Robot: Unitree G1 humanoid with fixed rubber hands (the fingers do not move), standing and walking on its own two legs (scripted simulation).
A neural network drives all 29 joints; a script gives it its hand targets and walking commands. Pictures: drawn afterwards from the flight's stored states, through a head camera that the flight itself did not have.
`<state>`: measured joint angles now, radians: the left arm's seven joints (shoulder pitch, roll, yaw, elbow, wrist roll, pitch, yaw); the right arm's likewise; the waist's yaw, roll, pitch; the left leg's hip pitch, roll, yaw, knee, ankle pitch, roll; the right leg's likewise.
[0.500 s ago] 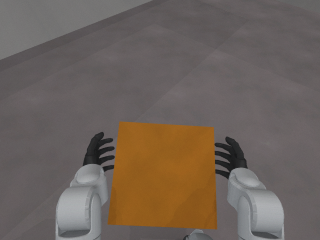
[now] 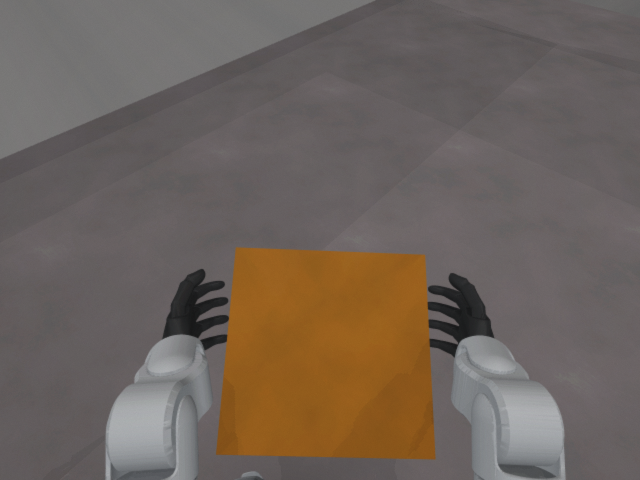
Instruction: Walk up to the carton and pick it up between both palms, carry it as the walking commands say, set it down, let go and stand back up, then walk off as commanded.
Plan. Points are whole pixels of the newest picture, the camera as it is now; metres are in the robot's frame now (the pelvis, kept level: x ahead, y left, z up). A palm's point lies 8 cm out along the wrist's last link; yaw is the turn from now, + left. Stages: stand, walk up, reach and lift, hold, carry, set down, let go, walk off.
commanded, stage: carry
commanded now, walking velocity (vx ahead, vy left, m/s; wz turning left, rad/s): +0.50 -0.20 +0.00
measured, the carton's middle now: (325, 347) +0.30 +0.01 +0.00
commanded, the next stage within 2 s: none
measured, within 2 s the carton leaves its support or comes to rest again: neither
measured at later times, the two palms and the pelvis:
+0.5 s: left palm (307, 163) +0.55 +0.04 +0.10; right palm (503, 177) +0.54 -0.26 +0.09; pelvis +0.28 -0.10 -0.01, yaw -1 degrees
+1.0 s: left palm (321, 141) +0.62 +0.02 +0.09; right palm (501, 152) +0.61 -0.28 +0.08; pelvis +0.35 -0.12 -0.01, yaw -1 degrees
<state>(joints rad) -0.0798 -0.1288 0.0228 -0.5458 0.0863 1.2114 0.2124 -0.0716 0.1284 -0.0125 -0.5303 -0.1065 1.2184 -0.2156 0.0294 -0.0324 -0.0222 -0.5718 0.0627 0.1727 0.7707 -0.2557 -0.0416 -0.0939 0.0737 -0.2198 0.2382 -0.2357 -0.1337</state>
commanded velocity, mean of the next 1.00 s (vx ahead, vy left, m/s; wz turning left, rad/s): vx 0.01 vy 0.00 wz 0.00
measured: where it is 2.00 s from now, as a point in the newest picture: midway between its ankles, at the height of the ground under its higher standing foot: (356, 463)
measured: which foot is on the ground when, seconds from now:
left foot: up 0.00-0.14, down 0.16-0.46, up 0.48-0.64, down 0.66-1.00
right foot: down 0.00-0.18, up 0.20-0.42, down 0.44-1.00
